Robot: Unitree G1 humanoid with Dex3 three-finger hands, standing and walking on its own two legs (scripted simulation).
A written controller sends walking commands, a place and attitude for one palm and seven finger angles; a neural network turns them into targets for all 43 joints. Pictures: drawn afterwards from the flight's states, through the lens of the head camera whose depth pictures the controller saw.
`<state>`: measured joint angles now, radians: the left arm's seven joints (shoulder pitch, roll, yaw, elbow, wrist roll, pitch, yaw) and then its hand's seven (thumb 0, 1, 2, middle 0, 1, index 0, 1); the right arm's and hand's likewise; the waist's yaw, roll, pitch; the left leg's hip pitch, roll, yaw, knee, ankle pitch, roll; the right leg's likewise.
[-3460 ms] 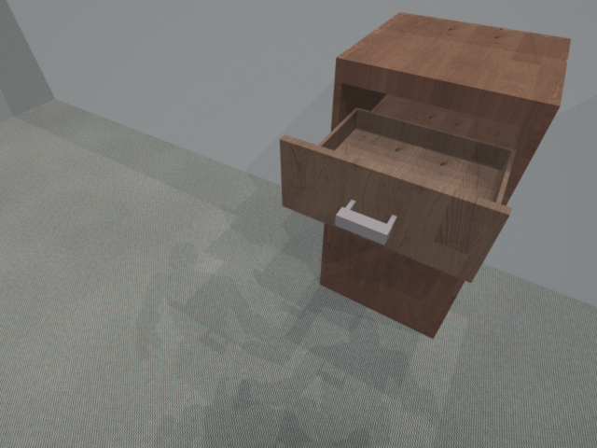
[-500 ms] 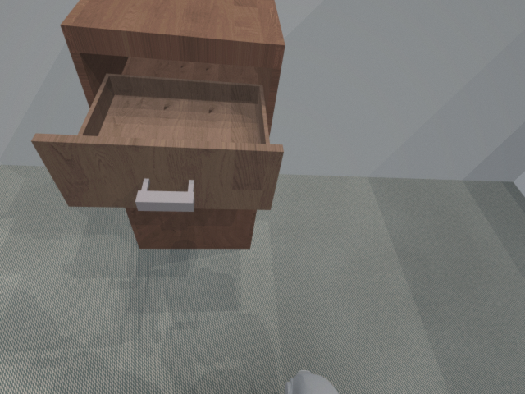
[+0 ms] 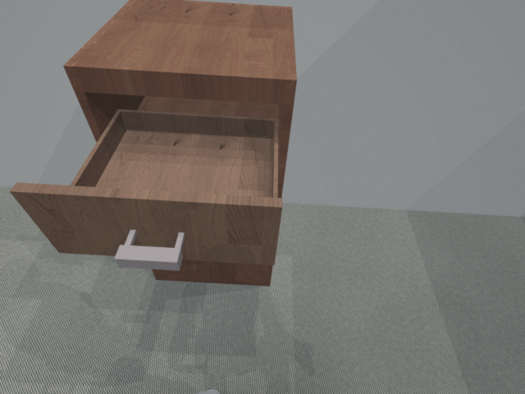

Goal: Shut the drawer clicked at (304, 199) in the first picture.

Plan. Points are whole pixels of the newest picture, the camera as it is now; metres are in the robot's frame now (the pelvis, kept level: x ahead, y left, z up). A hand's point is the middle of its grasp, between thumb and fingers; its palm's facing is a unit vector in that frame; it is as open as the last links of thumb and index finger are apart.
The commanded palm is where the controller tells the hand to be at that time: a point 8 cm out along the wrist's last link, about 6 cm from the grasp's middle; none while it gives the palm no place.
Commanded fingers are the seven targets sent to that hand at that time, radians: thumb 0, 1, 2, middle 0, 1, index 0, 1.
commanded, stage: come to a stop and stand still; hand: left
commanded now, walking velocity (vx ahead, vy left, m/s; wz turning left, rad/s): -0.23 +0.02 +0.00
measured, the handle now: (153, 246) +0.34 +0.21 +0.00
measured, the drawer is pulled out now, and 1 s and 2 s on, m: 0.29 0.29 0.29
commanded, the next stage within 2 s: look again from close up in 1.28 s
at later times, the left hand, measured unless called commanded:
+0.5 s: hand out of the picture -0.10 +0.15 -0.17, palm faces +0.07 -0.97 -0.23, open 7.4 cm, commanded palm none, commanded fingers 0.00 0.90 0.90 -0.20 -0.30 -0.20 -0.30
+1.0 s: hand out of the picture -0.09 +0.16 -0.18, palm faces +0.09 -0.99 -0.13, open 7.4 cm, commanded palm none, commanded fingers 0.00 0.90 0.90 -0.20 -0.30 -0.20 -0.30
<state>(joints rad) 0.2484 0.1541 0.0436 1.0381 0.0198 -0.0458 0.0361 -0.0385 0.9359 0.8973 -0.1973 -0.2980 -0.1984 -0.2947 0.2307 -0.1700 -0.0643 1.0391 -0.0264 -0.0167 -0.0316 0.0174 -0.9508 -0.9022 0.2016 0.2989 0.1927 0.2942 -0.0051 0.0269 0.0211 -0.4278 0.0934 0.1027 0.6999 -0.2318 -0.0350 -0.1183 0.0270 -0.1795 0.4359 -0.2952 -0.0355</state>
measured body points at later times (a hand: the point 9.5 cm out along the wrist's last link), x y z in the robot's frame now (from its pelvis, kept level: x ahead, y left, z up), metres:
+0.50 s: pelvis -0.05 -0.03 +0.00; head -0.07 -0.04 +0.45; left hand -0.10 +0.20 -0.15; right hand +0.01 -0.25 -0.15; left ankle +0.04 +0.09 -0.70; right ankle -0.10 -0.13 -0.73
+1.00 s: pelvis -0.05 +0.01 +0.00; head -0.05 +0.03 +0.45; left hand -0.09 +0.21 -0.17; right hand -0.03 -0.22 -0.15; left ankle -0.07 +0.11 -0.73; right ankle -0.09 -0.13 -0.73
